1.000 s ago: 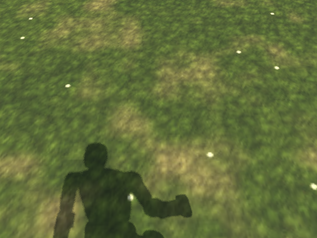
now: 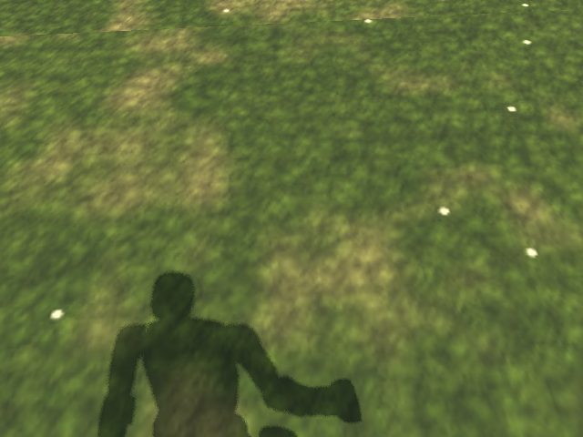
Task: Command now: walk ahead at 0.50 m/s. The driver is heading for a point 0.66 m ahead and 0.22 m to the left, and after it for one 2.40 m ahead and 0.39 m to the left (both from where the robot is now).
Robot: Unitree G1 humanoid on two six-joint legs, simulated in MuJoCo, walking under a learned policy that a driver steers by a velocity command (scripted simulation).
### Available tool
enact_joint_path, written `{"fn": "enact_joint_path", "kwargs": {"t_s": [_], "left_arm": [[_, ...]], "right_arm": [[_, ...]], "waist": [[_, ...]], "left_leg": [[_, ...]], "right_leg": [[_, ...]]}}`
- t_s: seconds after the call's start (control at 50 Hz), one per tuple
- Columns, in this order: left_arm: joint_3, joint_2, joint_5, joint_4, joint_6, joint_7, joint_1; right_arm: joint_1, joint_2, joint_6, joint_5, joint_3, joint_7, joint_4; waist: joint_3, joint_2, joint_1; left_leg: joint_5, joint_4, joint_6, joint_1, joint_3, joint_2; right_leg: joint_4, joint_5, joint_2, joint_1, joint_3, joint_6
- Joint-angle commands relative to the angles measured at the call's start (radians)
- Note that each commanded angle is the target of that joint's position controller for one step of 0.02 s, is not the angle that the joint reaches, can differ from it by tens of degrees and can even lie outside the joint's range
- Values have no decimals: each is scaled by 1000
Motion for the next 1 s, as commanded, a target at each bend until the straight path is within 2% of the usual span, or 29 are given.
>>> {"fn": "enact_joint_path", "kwargs": {"t_s": [0.02,0.1,0.16,0.2,0.22,0.24,0.26,0.28,0.3,0.32,0.34,0.36,0.38,0.42,0.46,0.5,0.58,0.66,0.72,0.74,0.76,0.78,0.8,0.82,0.84,0.86,0.88,0.94,1.0], "left_arm": [[27,159,-8,-48,-12,14,-13],[30,167,-16,-11,2,16,64],[40,181,-20,6,19,21,79],[46,198,-21,0,27,24,46],[45,195,-23,-6,32,25,20],[33,168,-17,-18,35,25,15],[6,79,-2,-39,23,17,108],[-10,40,-10,-27,-3,9,127],[16,139,-38,-46,-25,3,39],[20,159,-53,-72,-35,2,-48],[23,153,-46,-78,-34,9,-89],[32,149,-32,-74,-23,16,-88],[32,126,-27,-68,-8,18,-62],[29,92,-20,-70,11,21,-56],[33,100,-7,-102,13,26,-131],[34,100,-1,-130,9,25,-209],[23,79,-10,-168,-3,10,-354],[16,95,-22,-207,-18,-10,-451],[31,149,-25,-204,-33,-15,-387],[45,175,-22,-179,-36,-10,-292],[66,225,-7,-143,-42,-3,-127],[88,314,8,-126,-39,4,19],[80,295,0,-116,-27,-2,44],[54,202,-4,-134,-25,-1,-15],[40,157,-4,-148,-22,2,-77],[32,135,1,-149,-20,0,-137],[26,112,8,-148,-22,0,-174],[33,123,10,-133,-28,3,-192],[46,155,12,-118,-31,14,-166]], "right_arm": [[-75,-27,-10,1,1,10,-61],[-189,-24,-17,10,14,29,-100],[-217,-41,-26,14,15,48,-126],[-137,-80,-31,13,0,51,-112],[-18,-111,-32,9,-19,48,-77],[164,-165,-31,3,-44,40,-22],[317,-262,-27,-16,-67,32,6],[340,-229,-21,-1,-53,34,19],[275,-166,-23,8,-30,34,8],[192,-127,-25,3,-20,30,-14],[121,-99,-29,-7,-9,32,-24],[79,-67,-34,-18,0,35,-28],[67,-55,-36,-23,5,38,-26],[91,-73,-40,-14,2,37,-12],[129,-109,-40,-9,-6,24,0],[165,-121,-34,-6,-9,11,8],[230,-128,-25,5,-12,-2,23],[292,-128,-9,16,-17,-9,40],[271,-148,5,16,-29,-16,30],[257,-136,8,16,-26,-16,21],[240,-94,8,8,-12,-13,-1],[302,-15,-1,4,8,-12,-34],[353,1,-15,21,18,-9,-52],[304,-103,-18,38,-8,-9,-48],[235,-122,-14,40,-15,-10,-64],[205,-108,-8,32,-17,-12,-70],[202,-94,2,25,-24,-11,-72],[196,-43,33,26,-22,-4,-97],[140,-44,43,16,-23,1,-132]], "waist": [[51,-97,-14],[89,-91,24],[93,-103,12],[39,-131,-44],[-32,-133,-111],[-150,-106,-182],[-321,84,-171],[-415,236,-161],[-296,159,-168],[-179,104,-151],[-92,28,-118],[-54,28,-82],[-41,44,-55],[-17,40,-38],[15,15,-44],[32,7,-60],[51,20,-102],[65,34,-127],[34,69,-73],[-14,68,-23],[-142,31,45],[-312,-161,55],[-400,-391,33],[-270,-264,35],[-157,-188,28],[-85,-134,0],[-44,-149,-28],[-1,-149,-60],[17,-105,-59]], "left_leg": [[149,-154,-9,17,25,-18],[143,-274,1,3,41,-45],[49,-323,32,6,40,-58],[-21,-340,62,148,72,-100],[-15,-358,85,318,103,-136],[14,-329,122,594,68,-106],[-41,-326,254,1007,-313,154],[-180,-507,343,1130,-685,270],[-269,-535,290,1042,-602,231],[-241,-552,252,897,-457,196],[-163,-589,232,735,-347,158],[-102,-619,213,625,-274,123],[-79,-649,208,557,-234,104],[-41,-694,224,493,-190,90],[0,-721,239,491,-173,86],[23,-727,227,510,-149,68],[18,-709,189,502,-98,24],[-16,-635,183,582,-152,57],[31,-540,156,616,-205,83],[116,-449,136,599,-191,49],[112,-235,105,505,-149,-17],[-159,129,37,193,-38,-153],[-565,356,21,-24,-56,-189],[-517,459,28,-99,-106,-122],[-429,462,35,-110,-77,-78],[-354,423,33,-70,-64,-43],[-304,377,34,-29,-70,-13],[-230,315,24,21,-56,16],[-110,205,7,-34,-63,17]], "right_leg": [[-131,193,-244,-42,124,-123],[-102,195,-279,69,113,-123],[-37,286,-327,169,123,-110],[57,517,-328,191,111,-87],[191,671,-295,170,80,-67],[409,632,-240,48,42,-36],[801,247,-117,-319,0,27],[1036,-390,5,-540,102,53],[1127,-382,-62,-650,179,29],[1114,-300,-115,-678,149,13],[1046,-213,-161,-643,125,12],[977,-160,-195,-580,130,12],[945,-131,-208,-523,132,14],[872,-107,-219,-499,121,26],[756,-22,-218,-557,114,53],[617,97,-204,-588,113,75],[378,263,-143,-510,87,93],[269,236,-119,-483,105,90],[222,139,-105,-358,106,67],[199,115,-94,-224,91,45],[238,113,-160,27,142,-1],[239,42,-392,411,437,-103],[100,-139,-515,515,783,-186],[70,-248,-475,405,701,-149],[55,-221,-440,263,544,-108],[20,-144,-398,125,439,-93],[-11,-82,-369,36,356,-84],[-84,38,-346,-67,204,-97],[-107,146,-350,-44,101,-110]]}}
Velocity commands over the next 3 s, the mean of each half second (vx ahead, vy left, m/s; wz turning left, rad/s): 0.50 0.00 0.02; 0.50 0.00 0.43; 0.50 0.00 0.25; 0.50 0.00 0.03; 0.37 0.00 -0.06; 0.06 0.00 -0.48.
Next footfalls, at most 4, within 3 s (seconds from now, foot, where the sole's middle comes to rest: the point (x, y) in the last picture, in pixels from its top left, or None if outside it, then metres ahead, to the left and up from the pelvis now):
0.24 left None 0.33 0.16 -0.79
0.76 right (357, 387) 0.63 -0.07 -0.79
1.28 left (223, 317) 0.81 0.28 -0.79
1.82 right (273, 210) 1.19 0.18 -0.79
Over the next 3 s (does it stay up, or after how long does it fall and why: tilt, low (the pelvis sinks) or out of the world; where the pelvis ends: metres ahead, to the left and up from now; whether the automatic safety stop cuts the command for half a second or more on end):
stays up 1.36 0.35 -0.01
